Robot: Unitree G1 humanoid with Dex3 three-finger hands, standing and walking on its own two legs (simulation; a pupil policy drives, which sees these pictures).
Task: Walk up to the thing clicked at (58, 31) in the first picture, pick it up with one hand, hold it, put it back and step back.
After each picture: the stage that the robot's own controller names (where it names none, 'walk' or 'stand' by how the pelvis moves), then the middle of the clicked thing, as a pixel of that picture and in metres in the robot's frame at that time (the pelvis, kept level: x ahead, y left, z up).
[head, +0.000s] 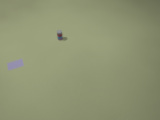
stand; (59, 35) +1.56 +0.26 -0.72
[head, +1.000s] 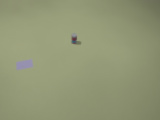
walk; (74, 38) +1.44 +0.10 -0.70
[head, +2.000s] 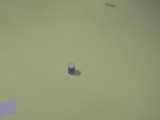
walk; (71, 68) +0.88 +0.09 -0.69
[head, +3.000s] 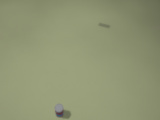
walk; (59, 110) +0.53 +0.15 -0.70
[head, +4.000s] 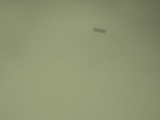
stand; out of the picture +0.39 +0.15 -0.71
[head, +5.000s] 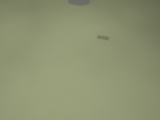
stand; out of the picture +0.37 +0.17 -0.72
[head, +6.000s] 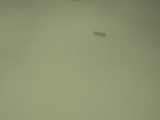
stand; out of the picture +0.33 +0.18 -0.71
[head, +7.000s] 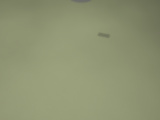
stand; out of the picture +0.38 +0.17 -0.73
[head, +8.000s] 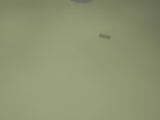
stand; out of the picture +0.36 +0.16 -0.73
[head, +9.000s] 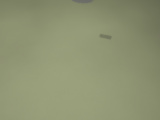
stand; out of the picture +0.36 +0.16 -0.73
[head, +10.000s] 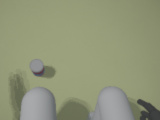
go down; (37, 68) +0.44 +0.18 -0.39
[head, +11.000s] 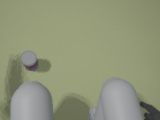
go down; (30, 61) +0.45 +0.20 -0.30
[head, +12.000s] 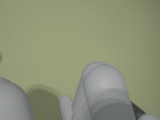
close in; out of the picture +0.43 +0.24 -0.22
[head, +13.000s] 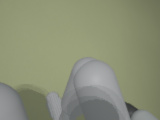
close; out of the picture +0.44 +0.26 -0.22
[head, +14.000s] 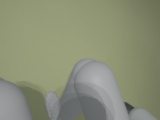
lift; out of the picture +0.42 +0.24 -0.23
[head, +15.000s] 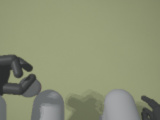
lift; (31, 87) +0.32 +0.20 -0.12
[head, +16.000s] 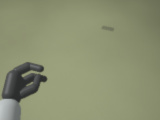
close; out of the picture +0.27 +0.10 -0.70
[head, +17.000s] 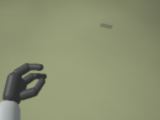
go down; out of the picture +0.28 +0.12 -0.70
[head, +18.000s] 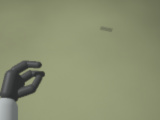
hold; out of the picture +0.27 +0.11 -0.70
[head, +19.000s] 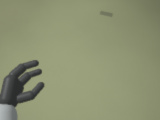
stand; out of the picture +0.28 +0.12 -0.67
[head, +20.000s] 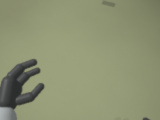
stand; out of the picture +0.29 +0.11 -0.63
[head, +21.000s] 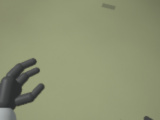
stand; out of the picture +0.29 +0.11 -0.63
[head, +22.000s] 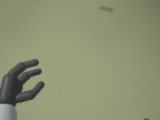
stand; out of the picture +0.28 +0.12 -0.65
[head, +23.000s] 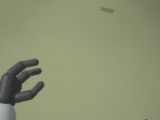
stand; out of the picture +0.28 +0.11 -0.65
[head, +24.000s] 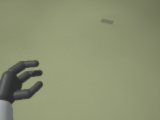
stand; out of the picture +0.26 +0.12 -0.69
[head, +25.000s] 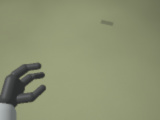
stand; out of the picture +0.27 +0.12 -0.69
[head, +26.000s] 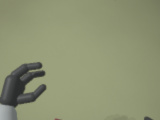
stand; out of the picture +0.28 +0.11 -0.61
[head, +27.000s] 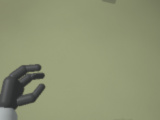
stand; out of the picture +0.27 +0.12 -0.62
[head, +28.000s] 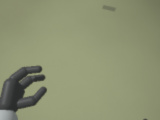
stand; out of the picture +0.27 +0.12 -0.63
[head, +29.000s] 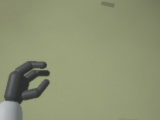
close; out of the picture +0.27 +0.12 -0.63
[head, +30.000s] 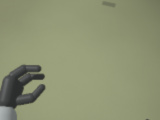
close; out of the picture +0.27 +0.11 -0.62
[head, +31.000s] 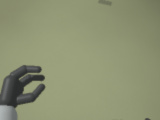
close; out of the picture +0.27 +0.12 -0.63
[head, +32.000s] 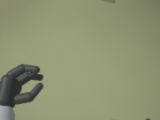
close; out of the picture +0.26 +0.12 -0.62
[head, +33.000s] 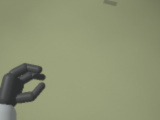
close; out of the picture +0.26 +0.12 -0.62
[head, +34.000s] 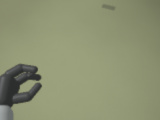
close; out of the picture +0.26 +0.12 -0.64
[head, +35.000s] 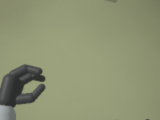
close; out of the picture +0.25 +0.12 -0.62
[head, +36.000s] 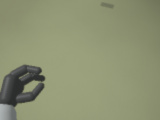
close; out of the picture +0.25 +0.12 -0.64
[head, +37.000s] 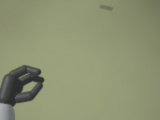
close; out of the picture +0.25 +0.12 -0.65
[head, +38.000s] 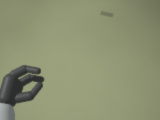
close; out of the picture +0.24 +0.12 -0.67
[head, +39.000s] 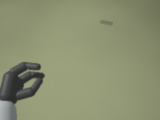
close; out of the picture +0.23 +0.13 -0.69
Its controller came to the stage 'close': yes
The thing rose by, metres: 0.29
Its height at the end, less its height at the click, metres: -0.02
